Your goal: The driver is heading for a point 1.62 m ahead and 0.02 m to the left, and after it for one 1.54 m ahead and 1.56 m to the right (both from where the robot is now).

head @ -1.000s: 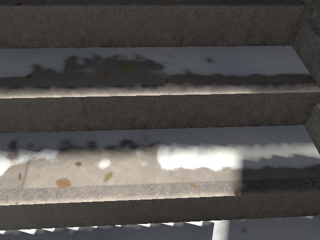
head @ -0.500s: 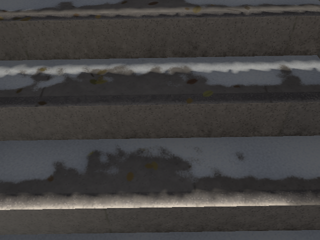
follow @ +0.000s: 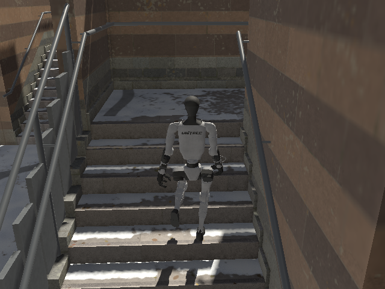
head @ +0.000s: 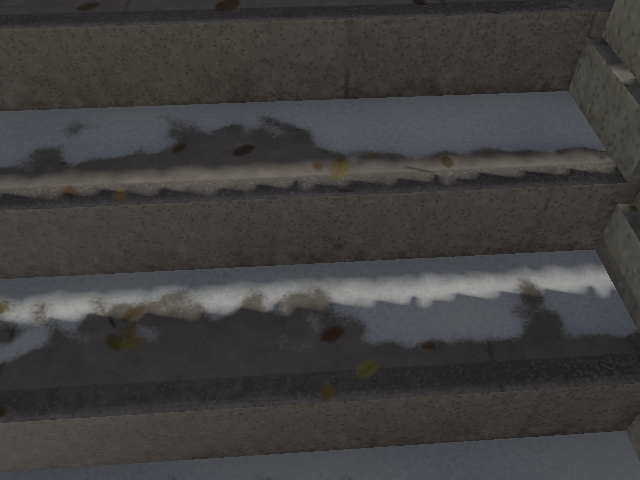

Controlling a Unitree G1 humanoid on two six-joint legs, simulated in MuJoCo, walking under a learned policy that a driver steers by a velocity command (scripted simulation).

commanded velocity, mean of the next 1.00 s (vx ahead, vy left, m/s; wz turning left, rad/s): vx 0.31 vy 0.00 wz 0.00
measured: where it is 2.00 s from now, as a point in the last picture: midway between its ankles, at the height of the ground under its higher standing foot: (244, 134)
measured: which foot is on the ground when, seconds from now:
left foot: up 0.00-0.30, down 0.32-0.84, up 0.86-1.00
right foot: down 0.00-0.34, up 0.36-0.78, down 0.80-1.00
